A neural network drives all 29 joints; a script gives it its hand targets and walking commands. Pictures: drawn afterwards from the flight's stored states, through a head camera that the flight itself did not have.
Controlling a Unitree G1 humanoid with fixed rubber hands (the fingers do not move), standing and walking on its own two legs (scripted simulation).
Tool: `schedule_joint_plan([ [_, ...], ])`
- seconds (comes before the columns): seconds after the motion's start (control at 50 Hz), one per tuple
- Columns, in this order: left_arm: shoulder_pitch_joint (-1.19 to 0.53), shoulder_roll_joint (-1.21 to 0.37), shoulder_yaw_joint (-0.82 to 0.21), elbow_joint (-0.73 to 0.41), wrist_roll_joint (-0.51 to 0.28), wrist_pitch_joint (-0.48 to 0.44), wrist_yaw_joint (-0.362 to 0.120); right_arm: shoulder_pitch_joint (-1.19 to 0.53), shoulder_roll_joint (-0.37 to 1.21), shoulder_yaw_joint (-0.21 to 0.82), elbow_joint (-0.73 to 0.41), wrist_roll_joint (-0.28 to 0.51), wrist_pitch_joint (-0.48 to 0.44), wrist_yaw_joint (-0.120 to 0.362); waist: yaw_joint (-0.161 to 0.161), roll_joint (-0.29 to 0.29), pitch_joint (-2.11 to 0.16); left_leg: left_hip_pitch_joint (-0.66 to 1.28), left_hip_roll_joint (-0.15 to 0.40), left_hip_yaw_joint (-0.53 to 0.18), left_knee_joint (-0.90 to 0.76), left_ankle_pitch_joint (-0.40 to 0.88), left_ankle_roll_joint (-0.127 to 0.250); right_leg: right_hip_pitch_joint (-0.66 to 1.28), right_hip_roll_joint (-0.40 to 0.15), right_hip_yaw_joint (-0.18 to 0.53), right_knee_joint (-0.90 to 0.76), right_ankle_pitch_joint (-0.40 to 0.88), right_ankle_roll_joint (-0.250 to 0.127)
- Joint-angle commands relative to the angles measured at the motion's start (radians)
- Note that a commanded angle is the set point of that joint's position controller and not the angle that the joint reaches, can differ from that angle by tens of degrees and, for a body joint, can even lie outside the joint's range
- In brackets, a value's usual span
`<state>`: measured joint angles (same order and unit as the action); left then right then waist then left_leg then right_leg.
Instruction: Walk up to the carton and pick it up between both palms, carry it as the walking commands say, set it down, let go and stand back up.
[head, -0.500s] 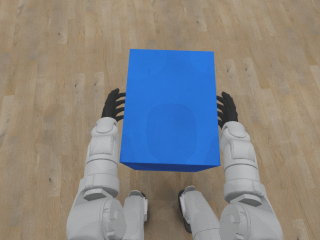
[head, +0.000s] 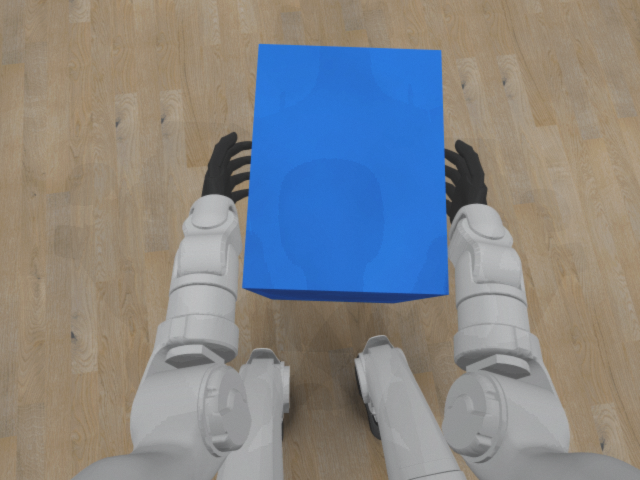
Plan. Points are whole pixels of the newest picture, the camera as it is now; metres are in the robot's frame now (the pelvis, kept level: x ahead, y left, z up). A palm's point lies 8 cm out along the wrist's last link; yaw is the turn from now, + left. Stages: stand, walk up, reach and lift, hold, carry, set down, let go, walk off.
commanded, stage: set down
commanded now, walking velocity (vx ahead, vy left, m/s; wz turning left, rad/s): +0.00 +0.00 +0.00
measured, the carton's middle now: (339, 199) +0.46 -0.05 -0.15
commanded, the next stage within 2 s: none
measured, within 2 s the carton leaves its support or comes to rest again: neither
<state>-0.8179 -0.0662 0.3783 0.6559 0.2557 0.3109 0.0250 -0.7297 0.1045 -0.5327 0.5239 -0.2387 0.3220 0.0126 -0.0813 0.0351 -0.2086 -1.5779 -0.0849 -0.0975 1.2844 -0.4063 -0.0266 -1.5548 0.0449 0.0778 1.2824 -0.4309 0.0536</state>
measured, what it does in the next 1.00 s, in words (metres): lowers itself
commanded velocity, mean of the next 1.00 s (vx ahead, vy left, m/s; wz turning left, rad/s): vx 0.00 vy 0.00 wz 0.00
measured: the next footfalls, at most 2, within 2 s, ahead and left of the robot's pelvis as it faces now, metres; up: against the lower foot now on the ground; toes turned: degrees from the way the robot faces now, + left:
none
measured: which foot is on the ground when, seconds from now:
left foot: down 0.00-1.00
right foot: down 0.00-1.00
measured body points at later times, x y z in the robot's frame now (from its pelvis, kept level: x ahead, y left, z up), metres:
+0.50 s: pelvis -0.02 +0.00 -0.08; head +0.25 -0.01 +0.29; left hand +0.49 +0.10 -0.17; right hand +0.44 -0.20 -0.16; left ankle +0.07 +0.12 -0.59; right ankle +0.06 -0.14 -0.59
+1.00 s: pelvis -0.03 +0.00 -0.14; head +0.28 -0.01 +0.18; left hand +0.51 +0.09 -0.25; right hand +0.46 -0.21 -0.25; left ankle +0.07 +0.12 -0.59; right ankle +0.06 -0.14 -0.59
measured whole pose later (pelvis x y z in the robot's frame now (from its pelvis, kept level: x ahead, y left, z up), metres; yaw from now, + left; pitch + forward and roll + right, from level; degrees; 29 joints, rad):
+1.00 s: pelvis -0.03 +0.00 -0.14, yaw -1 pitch +47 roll -2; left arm -1.21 0.09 0.36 0.82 0.19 0.32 0.07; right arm -1.10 -0.01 -0.55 0.65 -0.19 0.34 -0.05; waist -0.08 0.04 -0.07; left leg -2.10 -0.11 -0.09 1.78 -0.50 -0.05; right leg -2.07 0.08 0.07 1.78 -0.53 0.08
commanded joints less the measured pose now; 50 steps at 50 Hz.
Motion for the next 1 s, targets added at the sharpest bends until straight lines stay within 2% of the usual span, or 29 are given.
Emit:
schedule_joint_plan([
  [0.0,-0.555,-0.988,-0.513,0.040,-0.124,-0.038,-0.188,-0.621,0.920,0.590,0.057,0.142,-0.015,0.233,-0.032,0.039,-0.883,0.521,-0.089,0.077,-0.074,0.285,0.007,0.394,0.105,-0.116,-0.063,0.344,-0.009],
  [0.42,-0.755,-0.915,-0.466,0.106,-0.152,-0.041,-0.168,-0.843,0.875,0.565,0.076,0.166,-0.017,0.170,-0.031,0.030,-0.958,0.270,-0.103,0.126,0.145,0.168,0.002,0.238,0.116,-0.145,0.141,0.245,0.008],
  [0.98,-0.990,-0.820,-0.427,0.149,-0.184,-0.025,-0.145,-1.092,0.761,0.503,0.113,0.192,-0.013,0.174,-0.047,0.062,-0.992,0.147,-0.094,0.152,0.380,0.168,-0.002,0.009,0.107,-0.183,0.367,0.216,0.006],
])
